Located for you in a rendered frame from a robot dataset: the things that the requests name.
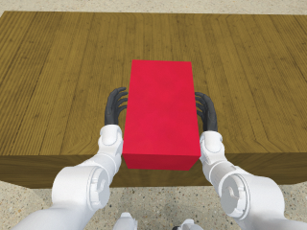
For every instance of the robot left upper arm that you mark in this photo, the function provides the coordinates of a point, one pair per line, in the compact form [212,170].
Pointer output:
[78,192]

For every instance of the robot left hand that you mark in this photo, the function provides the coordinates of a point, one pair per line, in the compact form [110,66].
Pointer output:
[113,110]

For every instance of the left robot forearm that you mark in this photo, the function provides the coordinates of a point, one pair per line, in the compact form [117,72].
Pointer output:
[109,154]

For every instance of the robot left shin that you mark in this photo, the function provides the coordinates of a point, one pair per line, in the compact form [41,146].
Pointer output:
[126,214]

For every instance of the robot right hand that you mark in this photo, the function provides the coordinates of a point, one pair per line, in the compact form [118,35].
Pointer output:
[208,114]

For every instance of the right robot forearm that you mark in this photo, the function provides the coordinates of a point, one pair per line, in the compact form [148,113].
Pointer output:
[215,166]

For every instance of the pedestal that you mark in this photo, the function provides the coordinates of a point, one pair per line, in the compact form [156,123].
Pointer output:
[57,69]

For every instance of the robot right shin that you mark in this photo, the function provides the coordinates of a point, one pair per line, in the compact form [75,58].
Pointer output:
[188,221]

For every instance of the robot right upper arm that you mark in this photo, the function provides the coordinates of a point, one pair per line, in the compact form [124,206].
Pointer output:
[256,203]

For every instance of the robot shin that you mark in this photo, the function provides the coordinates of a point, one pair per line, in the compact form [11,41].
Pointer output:
[126,214]
[188,221]

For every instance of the carton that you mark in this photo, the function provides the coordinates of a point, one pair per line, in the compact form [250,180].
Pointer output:
[161,128]

